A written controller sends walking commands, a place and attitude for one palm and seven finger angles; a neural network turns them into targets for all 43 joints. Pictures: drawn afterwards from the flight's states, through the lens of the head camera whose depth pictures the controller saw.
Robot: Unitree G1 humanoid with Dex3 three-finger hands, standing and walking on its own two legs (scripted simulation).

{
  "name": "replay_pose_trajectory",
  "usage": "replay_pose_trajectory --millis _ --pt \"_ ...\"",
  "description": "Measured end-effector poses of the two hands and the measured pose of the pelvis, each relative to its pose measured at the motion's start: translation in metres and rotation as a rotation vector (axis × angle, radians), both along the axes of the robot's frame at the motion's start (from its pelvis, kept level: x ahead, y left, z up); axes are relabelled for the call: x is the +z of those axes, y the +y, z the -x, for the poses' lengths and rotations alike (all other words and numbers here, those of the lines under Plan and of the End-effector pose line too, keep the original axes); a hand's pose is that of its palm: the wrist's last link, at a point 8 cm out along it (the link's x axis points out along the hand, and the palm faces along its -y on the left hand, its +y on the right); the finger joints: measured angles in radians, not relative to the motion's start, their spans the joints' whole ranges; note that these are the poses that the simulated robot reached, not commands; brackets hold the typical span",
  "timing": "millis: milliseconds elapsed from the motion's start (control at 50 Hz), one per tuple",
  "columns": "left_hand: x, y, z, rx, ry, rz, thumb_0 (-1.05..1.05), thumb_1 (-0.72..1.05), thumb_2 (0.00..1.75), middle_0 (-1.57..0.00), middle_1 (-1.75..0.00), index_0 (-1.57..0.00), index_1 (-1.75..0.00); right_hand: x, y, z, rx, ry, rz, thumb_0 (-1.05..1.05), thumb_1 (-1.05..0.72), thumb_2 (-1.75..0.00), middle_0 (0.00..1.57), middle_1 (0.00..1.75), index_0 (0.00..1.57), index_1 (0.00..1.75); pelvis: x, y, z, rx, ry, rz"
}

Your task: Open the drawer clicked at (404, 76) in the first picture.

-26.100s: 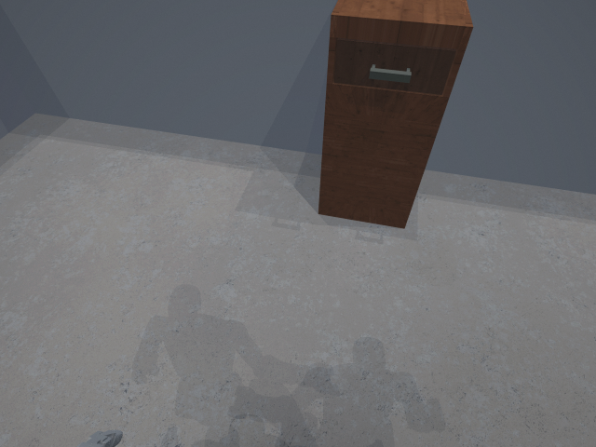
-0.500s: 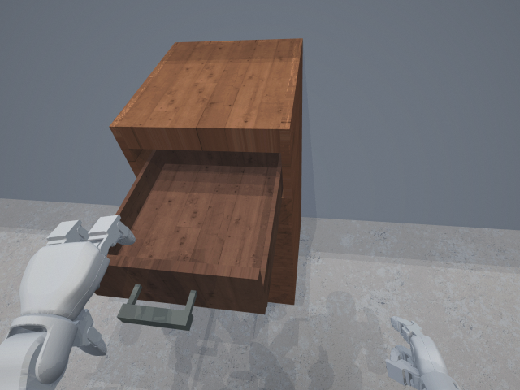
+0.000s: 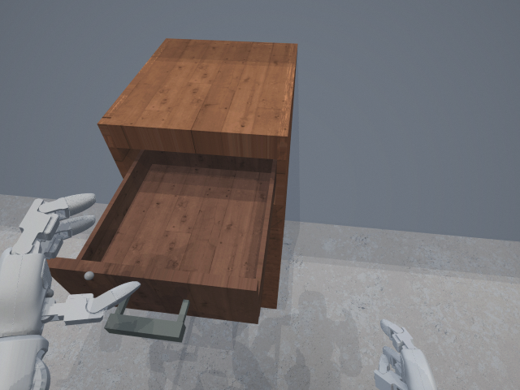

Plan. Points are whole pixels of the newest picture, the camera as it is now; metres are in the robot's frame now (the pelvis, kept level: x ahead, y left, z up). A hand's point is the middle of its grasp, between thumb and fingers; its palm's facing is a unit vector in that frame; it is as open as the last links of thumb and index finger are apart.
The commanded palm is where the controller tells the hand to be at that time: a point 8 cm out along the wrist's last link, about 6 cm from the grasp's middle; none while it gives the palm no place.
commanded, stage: draw the hand back to the body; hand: left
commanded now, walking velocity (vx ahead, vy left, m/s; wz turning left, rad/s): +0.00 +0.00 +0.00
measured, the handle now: (150, 314) +0.23 +0.22 -0.05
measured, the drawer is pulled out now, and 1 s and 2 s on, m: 0.30 0.30 0.30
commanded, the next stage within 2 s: step back with the hand held close in 0.54 s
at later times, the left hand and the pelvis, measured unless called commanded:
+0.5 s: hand (59, 283) +0.18 +0.25 +0.16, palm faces +0.40 -0.82 -0.40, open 7.7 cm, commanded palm +0.12 +0.29 +0.17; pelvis +0.00 +0.01 +0.00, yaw +1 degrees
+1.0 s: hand (47, 320) +0.15 +0.25 +0.15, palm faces +0.35 -0.79 -0.50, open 7.5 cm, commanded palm +0.08 +0.29 +0.17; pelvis -0.04 +0.01 -0.02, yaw +2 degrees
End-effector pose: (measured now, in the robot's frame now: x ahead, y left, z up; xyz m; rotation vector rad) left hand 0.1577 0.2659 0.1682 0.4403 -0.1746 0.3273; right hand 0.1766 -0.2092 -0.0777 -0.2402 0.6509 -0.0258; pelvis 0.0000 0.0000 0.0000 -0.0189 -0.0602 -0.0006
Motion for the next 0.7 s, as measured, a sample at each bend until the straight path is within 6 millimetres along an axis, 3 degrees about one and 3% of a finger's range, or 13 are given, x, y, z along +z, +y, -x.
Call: replay_pose_trajectory --millis 280,440,700 --pt "0.007 0.02 0.01 0.052 0.001 -0.032 0.0 0.48 0.73 -0.24 -0.56 -0.24 -0.56 0.005 0.009 -0.011 -0.001 -0.023 -0.009 0.02 -0.91 -0.89 0.2 0.3 0.2 0.3 0.001 0.008 -0.001 0.004 -0.001 0.002" --pt "0.008 0.021 0.017 0.065 -0.005 -0.024 0.01 0.74 0.84 -0.22 -0.39 -0.22 -0.39 0.004 0.017 -0.01 0.021 -0.024 -0.025 0.02 -0.91 -0.89 0.2 0.3 0.2 0.3 0.001 0.009 0.002 0.01 -0.004 0.001" --pt "0.01 0.017 0.022 0.059 -0.02 -0.04 0.01 0.87 0.9 -0.22 -0.31 -0.21 -0.31 0.003 0.01 0.0 0.002 -0.02 -0.023 0.02 -0.91 -0.89 0.2 0.3 0.2 0.3 0.0 0.005 0.009 0.019 0.007 -0.002"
